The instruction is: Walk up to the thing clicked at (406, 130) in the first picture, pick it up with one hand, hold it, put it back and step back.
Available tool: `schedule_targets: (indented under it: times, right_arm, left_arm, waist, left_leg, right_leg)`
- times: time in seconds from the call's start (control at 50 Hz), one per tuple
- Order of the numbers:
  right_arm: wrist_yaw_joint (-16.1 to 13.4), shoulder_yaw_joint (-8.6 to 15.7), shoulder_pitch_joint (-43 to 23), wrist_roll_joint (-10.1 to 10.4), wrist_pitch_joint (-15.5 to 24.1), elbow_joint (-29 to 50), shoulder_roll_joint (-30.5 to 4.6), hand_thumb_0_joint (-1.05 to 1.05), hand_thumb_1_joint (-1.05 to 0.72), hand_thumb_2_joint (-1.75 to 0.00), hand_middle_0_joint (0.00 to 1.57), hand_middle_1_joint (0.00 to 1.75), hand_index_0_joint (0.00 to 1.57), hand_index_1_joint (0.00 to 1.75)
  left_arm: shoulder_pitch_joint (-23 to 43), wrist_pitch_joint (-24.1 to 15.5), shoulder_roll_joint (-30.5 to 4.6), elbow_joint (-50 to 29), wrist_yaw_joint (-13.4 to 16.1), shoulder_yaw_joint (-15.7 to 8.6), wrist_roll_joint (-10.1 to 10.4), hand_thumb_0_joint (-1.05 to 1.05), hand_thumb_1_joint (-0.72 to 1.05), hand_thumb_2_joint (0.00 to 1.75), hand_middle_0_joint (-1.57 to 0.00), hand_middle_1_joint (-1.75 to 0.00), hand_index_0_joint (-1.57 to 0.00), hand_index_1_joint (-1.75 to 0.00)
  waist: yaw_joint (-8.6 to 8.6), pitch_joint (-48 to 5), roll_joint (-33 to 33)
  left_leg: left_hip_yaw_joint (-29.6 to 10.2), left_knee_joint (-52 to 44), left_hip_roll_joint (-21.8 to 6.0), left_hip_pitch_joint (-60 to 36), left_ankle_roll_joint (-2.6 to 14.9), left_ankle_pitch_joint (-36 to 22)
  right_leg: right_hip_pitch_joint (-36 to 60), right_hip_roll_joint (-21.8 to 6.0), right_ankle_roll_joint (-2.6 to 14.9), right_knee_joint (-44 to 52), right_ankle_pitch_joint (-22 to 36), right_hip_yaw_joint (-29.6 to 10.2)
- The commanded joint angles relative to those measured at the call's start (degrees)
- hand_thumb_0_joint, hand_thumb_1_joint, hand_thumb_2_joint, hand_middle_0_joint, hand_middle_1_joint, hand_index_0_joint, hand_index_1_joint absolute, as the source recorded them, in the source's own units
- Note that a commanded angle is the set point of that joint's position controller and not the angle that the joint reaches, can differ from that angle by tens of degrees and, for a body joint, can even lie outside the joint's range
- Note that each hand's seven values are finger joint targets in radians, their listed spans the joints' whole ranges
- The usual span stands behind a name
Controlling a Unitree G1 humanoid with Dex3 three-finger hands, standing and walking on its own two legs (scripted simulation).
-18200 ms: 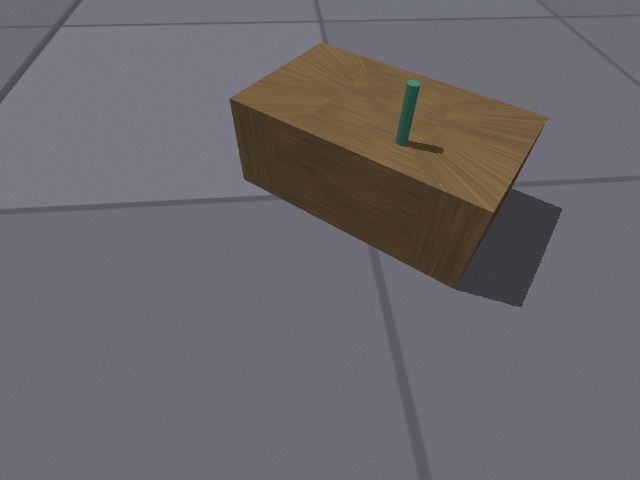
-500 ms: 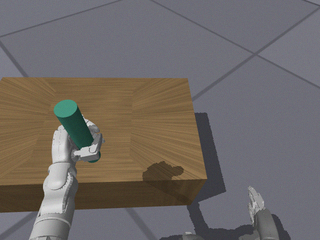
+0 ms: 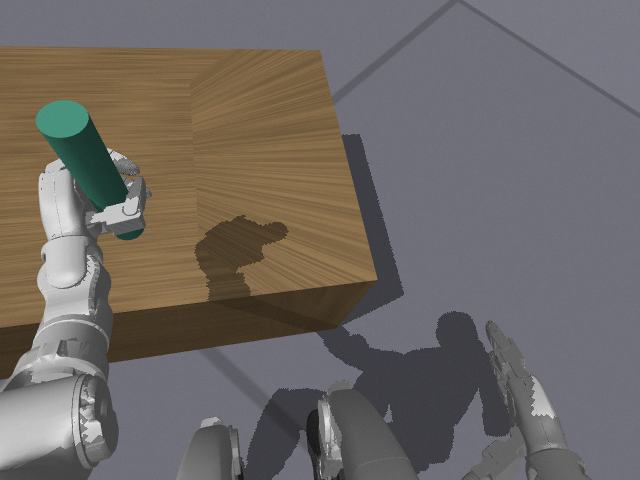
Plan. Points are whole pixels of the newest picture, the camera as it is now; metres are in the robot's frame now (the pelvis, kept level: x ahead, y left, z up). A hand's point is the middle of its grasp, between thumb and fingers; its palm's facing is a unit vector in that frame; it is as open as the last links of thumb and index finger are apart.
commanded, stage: crouch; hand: left
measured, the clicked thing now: (103, 184) +0.47 +0.18 +0.03
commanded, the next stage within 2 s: lower in 0.90 s
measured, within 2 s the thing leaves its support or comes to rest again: neither
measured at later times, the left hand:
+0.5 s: hand (140, 186) +0.51 +0.16 -0.05, palm faces +0.12 -0.99 -0.01, open 5.1 cm
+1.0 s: hand (143, 181) +0.54 +0.16 -0.07, palm faces +0.12 -0.99 -0.01, open 5.1 cm
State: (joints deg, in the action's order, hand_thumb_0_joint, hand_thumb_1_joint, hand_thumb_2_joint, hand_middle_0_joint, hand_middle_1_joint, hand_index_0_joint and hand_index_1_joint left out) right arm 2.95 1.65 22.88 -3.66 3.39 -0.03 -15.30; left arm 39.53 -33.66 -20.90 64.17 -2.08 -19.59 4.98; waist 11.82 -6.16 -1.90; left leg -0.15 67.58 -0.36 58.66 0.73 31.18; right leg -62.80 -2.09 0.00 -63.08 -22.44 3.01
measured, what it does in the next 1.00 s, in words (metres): lowers itself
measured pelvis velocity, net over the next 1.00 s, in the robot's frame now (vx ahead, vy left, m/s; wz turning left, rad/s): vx -0.01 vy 0.00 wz -0.03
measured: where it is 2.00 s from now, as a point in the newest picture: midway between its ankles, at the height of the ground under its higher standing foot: outside the picture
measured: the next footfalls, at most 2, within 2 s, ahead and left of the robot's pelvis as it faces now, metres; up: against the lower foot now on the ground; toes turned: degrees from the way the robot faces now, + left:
none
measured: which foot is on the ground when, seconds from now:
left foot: down 0.00-1.00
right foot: down 0.00-1.00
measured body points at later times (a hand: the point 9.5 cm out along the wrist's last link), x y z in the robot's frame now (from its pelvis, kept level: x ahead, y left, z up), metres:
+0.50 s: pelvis -0.01 +0.00 -0.04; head +0.17 +0.04 +0.37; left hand +0.50 +0.21 -0.05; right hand +0.15 -0.26 -0.01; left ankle +0.00 +0.11 -0.64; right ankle +0.07 -0.13 -0.64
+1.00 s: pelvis -0.01 +0.00 -0.06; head +0.18 +0.05 +0.35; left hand +0.53 +0.21 -0.07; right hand +0.14 -0.27 -0.01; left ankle +0.00 +0.11 -0.64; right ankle +0.07 -0.13 -0.64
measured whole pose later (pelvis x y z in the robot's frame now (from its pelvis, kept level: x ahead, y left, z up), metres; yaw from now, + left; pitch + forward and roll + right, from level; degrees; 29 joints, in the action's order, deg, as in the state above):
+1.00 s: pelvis -0.01 +0.00 -0.06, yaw -2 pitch +31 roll -4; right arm 4.5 1.3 22.0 -4.6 1.1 12.0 -16.6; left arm 53.1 -33.9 -33.6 75.6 -0.2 -25.6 -1.1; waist 21.1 -8.4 -1.4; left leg -1.6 82.7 -1.3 78.1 0.8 35.5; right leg -81.4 -1.4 0.1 -75.6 -25.0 4.1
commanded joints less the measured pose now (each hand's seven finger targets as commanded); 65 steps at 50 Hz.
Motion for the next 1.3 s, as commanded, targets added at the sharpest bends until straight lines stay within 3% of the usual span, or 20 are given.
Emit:
schedule_targets:
  times: [0.0, 0.02, 0.08, 0.16, 0.42, 0.5, 0.54, 0.58, 0.66, 0.72, 0.76, 0.8, 0.84, 0.92, 0.96, 1.0, 1.1, 1.18, 1.22, 1.28]
  right_arm:
    - [-0.72, 5.33, 2.14, -0.02, 2.54, 12.5, -8.87, 0.0, 0.55, -0.05, 0.05, 0.05, 0.05, 0.05]
    - [-0.44, 4.17, 2.97, -0.08, 2.42, 12.42, -7.96, 0.0, 0.55, -0.05, 0.05, 0.05, 0.05, 0.05]
    - [-0.3, 5.49, 4.3, 0.01, 1.83, 13.34, -9.12, 0.0, 0.55, -0.05, 0.05, 0.05, 0.05, 0.05]
    - [-0.09, 5.75, 4.6, -0.25, 1.68, 13.67, -9.36, 0.0, 0.54, -0.05, 0.05, 0.05, 0.05, 0.05]
    - [-0.05, 6.7, 3.26, -0.56, 1.07, 20.65, -10.75, 0.0, 0.55, -0.05, 0.05, 0.05, 0.05, 0.05]
    - [-0.04, 6.63, 3.73, -0.62, 0.96, 20.61, -10.58, 0.0, 0.55, -0.05, 0.05, 0.05, 0.05, 0.05]
    - [-0.03, 6.54, 4.84, -0.65, 0.76, 20.14, -10.33, 0.0, 0.54, -0.05, 0.05, 0.05, 0.05, 0.05]
    - [-0.01, 6.58, 2.09, -0.37, 1.13, 22.79, -10.45, 0.0, 0.54, -0.05, 0.05, 0.05, 0.05, 0.05]
    - [-0.04, 6.51, 3.51, -0.61, 0.94, 21.35, -10.48, 0.0, 0.55, -0.05, 0.05, 0.05, 0.05, 0.05]
    - [-0.08, 7.03, 4.25, -0.58, 0.73, 20.94, -10.9, 0.0, 0.54, -0.05, 0.05, 0.05, 0.05, 0.05]
    - [-0.02, 6.91, 1.26, -0.45, 1.04, 23.87, -10.71, 0.0, 0.54, -0.05, 0.05, 0.05, 0.05, 0.05]
    - [-0.22, 7.67, 3.89, -0.61, 0.59, 20.05, -11.28, 0.0, 0.54, -0.05, 0.05, 0.05, 0.05, 0.05]
    - [-0.09, 7.14, 2.52, -0.64, 0.82, 22.41, -11.07, 0.0, 0.54, -0.05, 0.05, 0.05, 0.05, 0.05]
    - [0.0, 7.52, 2.54, -0.64, 0.51, 21.34, -11.55, 0.0, 0.55, -0.05, 0.05, 0.05, 0.05, 0.05]
    - [0.07, 6.95, 0.87, -0.5, 0.62, 23.82, -11.26, 0.0, 0.54, -0.05, 0.05, 0.05, 0.05, 0.05]
    - [0.0, 7.55, 4.04, -0.73, 0.39, 21.99, -11.51, 0.0, 0.54, -0.05, 0.05, 0.05, 0.05, 0.05]
    - [0.07, 6.8, 0.89, -0.57, 0.88, 23.54, -11.42, 0.0, 0.54, -0.05, 0.05, 0.05, 0.05, 0.05]
    - [0.16, 7.62, 4.17, -0.92, 0.75, 20.83, -11.92, 0.0, 0.55, -0.05, 0.05, 0.05, 0.05, 0.05]
    - [0.2, 7.72, 0.09, -0.72, 1.53, 26.49, -12.29, 0.0, 0.55, -0.05, 0.05, 0.05, 0.05, 0.05]
    - [0.24, 7.9, 1.79, -0.82, 1.35, 25.03, -12.5, 0.0, 0.54, -0.05, 0.05, 0.05, 0.05, 0.05]
  left_arm:
    - [23.87, -5.74, -11.56, -8.89, 0.12, -1.87, -0.76, 0.0, 0.65, 1.35, -1.48, -1.49, -1.49, -1.49]
    - [25.46, -6.0, -12.34, -10.22, 0.09, -2.03, -1.07, 0.0, 0.64, 1.35, -1.48, -1.49, -1.48, -1.49]
    - [25.14, -5.91, -14.85, -7.91, 0.05, -3.81, -1.37, 0.0, 0.64, 1.34, -1.47, -1.48, -1.47, -1.48]
    - [29.37, -6.09, -15.15, -9.28, 0.02, -3.22, -2.13, 0.0, 0.62, 1.32, -1.43, -1.45, -1.44, -1.45]
    - [33.6, -5.91, -20.43, -5.98, 0.73, -5.48, -3.74, 0.0, 0.58, 1.32, -1.41, -1.44, -1.42, -1.44]
    - [33.56, -5.61, -19.97, -3.18, 0.92, -5.42, -3.77, 0.0, 0.57, 1.32, -1.4, -1.44, -1.41, -1.44]
    - [34.86, -5.88, -23.04, -4.99, 1.27, -6.88, -4.27, 0.0, 0.56, 1.33, -1.41, -1.44, -1.42, -1.45]
    - [34.31, -5.53, -21.17, -2.24, 1.38, -5.87, -4.45, 0.0, 0.53, 1.32, -1.41, -1.44, -1.41, -1.45]
    - [35.94, -5.58, -21.64, -2.48, 1.3, -5.64, -4.65, 0.0, 0.54, 1.33, -1.4, -1.44, -1.41, -1.44]
    - [36.9, -5.63, -25.23, -3.97, 1.46, -6.93, -5.23, 0.0, 0.54, 1.34, -1.4, -1.44, -1.4, -1.45]
    - [37.37, -5.36, -22.03, -2.02, 1.62, -5.77, -4.93, 0.0, 0.53, 1.34, -1.41, -1.45, -1.41, -1.45]
    - [37.79, -5.32, -25.69, -2.93, 2.05, -7.39, -5.4, 0.0, 0.54, 1.33, -1.4, -1.44, -1.41, -1.45]
    - [38.33, -5.2, -23.1, -2.29, 1.87, -5.96, -5.55, 0.0, 0.53, 1.33, -1.4, -1.44, -1.41, -1.45]
    - [39.02, -5.06, -25.21, -1.73, 1.84, -6.57, -6.13, 0.0, 0.56, 1.35, -1.42, -1.46, -1.42, -1.46]
    - [39.88, -4.88, -23.94, -0.45, 1.8, -5.65, -5.91, 0.0, 0.56, 1.36, -1.43, -1.47, -1.43, -1.47]
    - [40.16, -4.9, -26.84, -1.92, 2.34, -6.9, -6.66, 0.0, 0.56, 1.36, -1.46, -1.5, -1.46, -1.51]
    - [39.06, -4.72, -24.77, 3.72, 2.34, -5.84, -7.01, 0.0, 0.56, 1.37, -1.46, -1.52, -1.47, -1.52]
    - [40.55, -5.77, -29.06, 1.7, 2.54, -7.42, -7.65, 0.0, 0.57, 1.39, -1.48, -1.54, -1.49, -1.54]
    - [41.02, -5.86, -27.16, 1.73, 2.51, -6.57, -7.18, 0.0, 0.57, 1.39, -1.46, -1.53, -1.47, -1.53]
    - [42.01, -6.29, -29.94, -0.19, 2.8, -7.81, -7.23, 0.0, 0.54, 1.38, -1.45, -1.52, -1.46, -1.52]
  waist:
    - [0.54, -31.67, 8.32]
    - [0.56, -32.92, 9.74]
    - [1.15, -34.25, 8.93]
    - [2.64, -35.3, 13.12]
    - [5.44, -36.94, 14.88]
    - [6.09, -36.27, 14.86]
    - [5.92, -37.23, 15.21]
    - [6.46, -36.38, 13.41]
    - [7.58, -36.84, 16.94]
    - [7.43, -38.8, 18.4]
    - [8.14, -37.42, 15.9]
    - [7.64, -37.65, 17.95]
    - [8.61, -38.58, 18.23]
    - [8.51, -37.81, 19.52]
    - [9.33, -37.45, 19.22]
    - [9.68, -39.2, 19.83]
    - [10.74, -34.31, 18.59]
    - [10.93, -36.4, 20.94]
    - [11.52, -39.73, 19.38]
    - [11.37, -39.81, 22.16]
  left_leg:
    - [-2.65, -6.65, 1.02, -9.61, -1.4, -19.04]
    - [-2.51, -6.07, 1.14, -9.02, -1.45, -20.01]
    - [-1.99, -4.35, 1.44, -6.29, -1.08, -20.67]
    - [-2.72, -1.77, 0.78, -10.33, -1.6, -26.01]
    - [-3.09, 0.58, 0.72, -5.61, -1.23, -19.05]
    - [-2.74, 1.68, 0.89, -3.76, -0.9, -18.53]
    - [-2.14, 2.08, 1.25, -0.93, -0.64, -17.02]
    - [-2.54, 2.07, 1.16, 0.45, -0.62, -15.71]
    - [-3.03, 3.16, 0.62, -3.21, -1.07, -19.86]
    - [-2.85, 3.93, 0.74, -3.09, -1.0, -19.88]
    - [-2.96, 3.54, 0.78, -0.34, -0.83, -16.64]
    - [-2.73, 4.0, 0.76, -0.57, -0.86, -17.3]
    - [-3.42, 4.5, 0.23, -2.84, -1.22, -20.93]
    - [-4.0, 4.54, -0.1, -3.2, -1.77, -22.0]
    - [-4.29, 4.64, -0.1, -2.71, -1.6, -19.86]
    - [-3.34, 5.24, 0.21, -1.28, -1.14, -18.2]
    - [-4.5, 5.95, -0.18, 0.89, -1.29, -17.05]
    - [-4.11, 7.21, 0.03, 2.08, -1.19, -15.65]
    - [-4.22, 8.07, 0.12, 2.56, -0.97, -16.32]
    - [-3.93, 8.99, 0.17, 2.83, -1.05, -16.54]
  right_leg:
    - [18.31, 2.33, 2.28, 2.12, 14.15, -1.12]
    - [18.47, 2.27, 2.33, 1.36, 15.44, -1.21]
    - [20.18, 1.99, 2.23, -0.14, 17.86, -1.73]
    - [13.64, 2.51, 2.53, -1.93, 18.84, -1.13]
    - [11.46, 2.6, 2.31, -3.8, 14.16, -1.35]
    - [10.98, 2.53, 2.17, -4.18, 14.29, -1.76]
    - [13.09, 2.12, 1.92, -4.3, 14.42, -2.63]
    - [12.73, 2.22, 1.9, -4.55, 13.58, -2.55]
    - [8.28, 2.75, 2.3, -5.33, 14.98, -1.48]
    - [8.53, 2.69, 2.2, -6.1, 15.01, -1.7]
    - [9.28, 2.7, 2.1, -5.85, 13.45, -1.81]
    - [8.21, 2.68, 2.11, -6.21, 13.39, -1.88]
    - [6.26, 3.07, 2.44, -6.87, 15.1, -1.04]
    - [4.18, 3.28, 2.66, -7.83, 14.6, -0.5]
    - [3.56, 3.27, 2.51, -7.49, 12.73, -0.48]
    - [5.57, 3.03, 2.34, -7.57, 13.2, -1.07]
    - [-0.06, 3.46, 2.5, -8.44, 10.72, -0.27]
    - [-0.18, 3.36, 2.46, -9.76, 10.15, -0.5]
    - [2.14, 3.34, 2.3, -10.26, 11.93, -0.7]
    - [0.33, 3.36, 2.34, -10.9, 11.57, -0.88]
